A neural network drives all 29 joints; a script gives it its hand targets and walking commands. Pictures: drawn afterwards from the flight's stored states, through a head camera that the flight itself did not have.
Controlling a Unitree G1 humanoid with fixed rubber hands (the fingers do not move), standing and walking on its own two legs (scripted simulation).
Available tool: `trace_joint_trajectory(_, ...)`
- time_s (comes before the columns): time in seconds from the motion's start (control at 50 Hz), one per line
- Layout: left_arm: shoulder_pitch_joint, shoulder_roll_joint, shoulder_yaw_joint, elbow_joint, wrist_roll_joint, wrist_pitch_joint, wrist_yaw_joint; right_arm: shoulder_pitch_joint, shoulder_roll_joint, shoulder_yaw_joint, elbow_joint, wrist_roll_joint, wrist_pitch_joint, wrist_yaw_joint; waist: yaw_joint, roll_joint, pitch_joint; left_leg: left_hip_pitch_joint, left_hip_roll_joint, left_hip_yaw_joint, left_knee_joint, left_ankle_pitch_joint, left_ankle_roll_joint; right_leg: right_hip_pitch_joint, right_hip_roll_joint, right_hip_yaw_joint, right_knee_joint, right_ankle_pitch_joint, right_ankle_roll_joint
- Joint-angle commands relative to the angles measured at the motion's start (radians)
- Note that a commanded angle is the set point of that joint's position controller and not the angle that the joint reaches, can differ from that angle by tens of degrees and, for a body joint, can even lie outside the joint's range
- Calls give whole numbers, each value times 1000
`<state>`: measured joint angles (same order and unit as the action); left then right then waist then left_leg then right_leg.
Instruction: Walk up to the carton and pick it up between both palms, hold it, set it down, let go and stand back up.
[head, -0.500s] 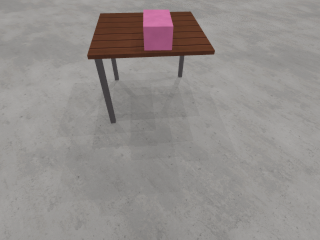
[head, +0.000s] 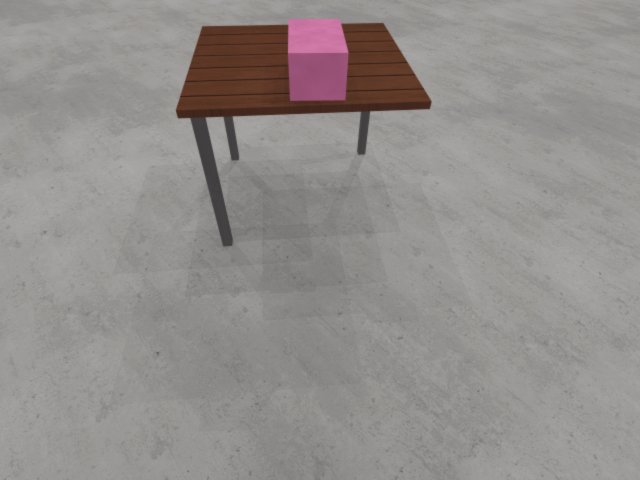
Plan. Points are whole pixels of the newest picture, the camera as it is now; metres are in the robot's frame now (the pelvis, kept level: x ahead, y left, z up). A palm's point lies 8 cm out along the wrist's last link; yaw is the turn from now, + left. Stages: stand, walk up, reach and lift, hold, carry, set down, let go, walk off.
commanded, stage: stand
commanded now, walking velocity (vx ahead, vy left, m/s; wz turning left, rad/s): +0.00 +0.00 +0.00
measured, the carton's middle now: (316, 58) +1.38 +0.03 -0.04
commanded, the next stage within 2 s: walk up in 0.26 s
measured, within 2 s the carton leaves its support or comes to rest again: neither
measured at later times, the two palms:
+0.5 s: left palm out of the picture +0.02 +0.24 -0.13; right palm out of the picture -0.01 -0.25 -0.13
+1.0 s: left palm out of the picture +0.11 +0.18 -0.13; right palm (558, 461) +0.20 -0.33 -0.13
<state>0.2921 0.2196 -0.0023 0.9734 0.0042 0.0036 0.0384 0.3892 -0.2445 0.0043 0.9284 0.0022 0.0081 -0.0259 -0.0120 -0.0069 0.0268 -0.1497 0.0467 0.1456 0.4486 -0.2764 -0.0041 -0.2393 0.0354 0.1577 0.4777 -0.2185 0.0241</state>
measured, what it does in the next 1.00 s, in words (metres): walks ahead: right foot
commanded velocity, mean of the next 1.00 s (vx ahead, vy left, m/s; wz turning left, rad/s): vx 0.00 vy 0.00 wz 0.00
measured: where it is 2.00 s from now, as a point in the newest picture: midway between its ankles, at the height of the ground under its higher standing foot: (322, 356)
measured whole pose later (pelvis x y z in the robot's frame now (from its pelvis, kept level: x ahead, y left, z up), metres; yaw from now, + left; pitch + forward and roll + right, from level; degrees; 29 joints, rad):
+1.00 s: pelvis +0.15 -0.07 -0.01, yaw +0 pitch -4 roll -1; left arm 0.47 0.19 0.04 0.93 0.06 -0.05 0.00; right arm 0.34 -0.28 -0.04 0.84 -0.04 -0.01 0.05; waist 0.02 0.06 0.05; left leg -0.57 0.11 0.03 1.07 -0.30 -0.01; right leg -0.09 -0.01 -0.09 0.48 -0.33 -0.01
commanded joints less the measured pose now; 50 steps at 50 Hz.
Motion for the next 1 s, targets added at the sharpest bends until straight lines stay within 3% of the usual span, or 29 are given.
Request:
trace_joint_trajectory(0.0,39,126,25,-36,0,-13,6,84,-120,-30,-26,0,-10,-7,0,-6,38,8,90,-109,-95,36,33,-56,-78,51,-76,135,-30)
trace_joint_trajectory(0.42,40,116,21,-15,0,-14,8,89,-107,-29,-6,0,-12,-9,0,-4,41,9,87,-115,-99,50,30,-47,-84,39,-82,139,-28)
trace_joint_trajectory(0.44,89,112,57,-32,43,-20,-16,167,-153,-76,-18,-52,-22,4,-23,49,-83,143,95,-157,-71,-502,90,-136,-18,22,13,-461,-64)
trace_joint_trajectory(0.46,-1,130,64,-68,43,-14,-25,213,-196,-97,5,-58,-25,0,-74,102,42,198,194,-287,-187,-655,151,-385,11,-68,134,-452,-46)
trace_joint_trajectory(0.48,-89,91,59,-122,46,-12,-37,236,-206,-102,33,-59,-29,-3,-117,184,139,185,374,-447,-332,-674,246,-505,4,-161,354,-293,-15)
trace_joint_trajectory(0.5,-110,88,64,-145,57,-12,-45,201,-208,-99,44,-72,-34,-6,-101,137,221,133,470,-518,-361,-642,301,-574,-89,-131,422,-284,-5)
trace_joint_trajectory(0.52,-106,93,73,-151,52,-17,-55,192,-178,-91,52,-69,-46,-4,-88,68,249,62,445,-474,-382,-574,289,-541,-114,-105,430,-232,2)
trace_joint_trajectory(0.54,-62,85,79,-144,47,-22,-63,167,-168,-84,61,-71,-54,0,-62,58,215,51,396,-388,-371,-503,253,-486,-125,-100,419,-205,1)
trace_joint_trajectory(0.6,35,58,95,-141,36,-35,-91,46,-179,-86,51,-57,-64,9,5,140,100,-32,251,-162,-300,-351,168,-215,-109,-179,306,-123,-9)
trace_joint_trajectory(0.66,78,51,113,-154,35,-41,-87,7,-200,-98,49,-51,-58,17,33,171,96,-197,211,-83,-199,-419,177,18,-81,-259,219,-104,-25)
trace_joint_trajectory(0.7,194,75,128,-125,36,-45,-69,-11,-198,-95,44,-48,-41,23,84,75,105,-326,181,-60,-20,-510,175,194,-56,-302,134,-100,-37)
trace_joint_trajectory(0.72,288,117,146,-92,38,-48,-53,30,-150,-78,39,-50,-33,28,120,-69,70,-390,121,-34,201,-516,147,301,-33,-290,113,-168,-44)
trace_joint_trajectory(0.74,386,192,166,-72,50,-48,-33,38,-58,-42,2,-47,-31,41,174,-345,60,-511,20,15,614,-420,96,335,-180,-18,-58,-391,-79)
trace_joint_trajectory(0.76,378,244,143,-106,70,-54,-16,52,-35,-39,-61,-41,-28,45,133,-282,92,-600,-35,-132,761,-349,57,259,-413,488,-309,-657,-147)
trace_joint_trajectory(0.78,311,287,146,-108,42,-52,-4,18,-90,-48,-79,-49,-8,44,100,-150,145,-604,53,-191,829,-298,53,123,-531,650,-427,-852,-252)
trace_joint_trajectory(0.8,207,288,138,-126,26,-55,-2,3,-104,-52,-88,-56,2,42,57,-122,224,-641,87,-214,863,-204,36,57,-523,581,-428,-821,-276)
trace_joint_trajectory(0.82,141,245,122,-137,33,-62,-7,40,-101,-52,-70,-54,-1,44,35,-108,249,-640,106,-196,856,-135,21,59,-474,406,-353,-644,-273)
trace_joint_trajectory(0.84,153,166,94,-141,39,-66,-23,62,-101,-46,-51,-52,-15,42,27,-94,240,-566,105,-210,801,-97,19,57,-372,200,-271,-269,-230)
trace_joint_trajectory(0.86,133,157,89,-147,48,-68,-23,105,-113,-56,-56,-47,-25,50,9,-98,172,-490,111,-188,733,-68,8,12,-344,150,-296,-315,-215)
trace_joint_trajectory(0.88,111,178,91,-142,53,-76,-22,113,-122,-66,-78,-45,-26,62,-7,-128,170,-429,116,-185,713,-42,-9,-70,-347,136,-320,-323,-243)
trace_joint_trajectory(0.9,93,178,89,-132,59,-84,-24,111,-129,-75,-90,-45,-23,70,-24,-123,167,-431,117,-197,687,-20,-11,-58,-346,112,-325,-315,-256)
trace_joint_trajectory(0.98,152,154,84,-111,53,-100,-32,-14,-100,-72,-168,-41,-22,81,5,-68,195,-500,107,-152,455,76,-10,38,-299,-47,-308,-132,-250)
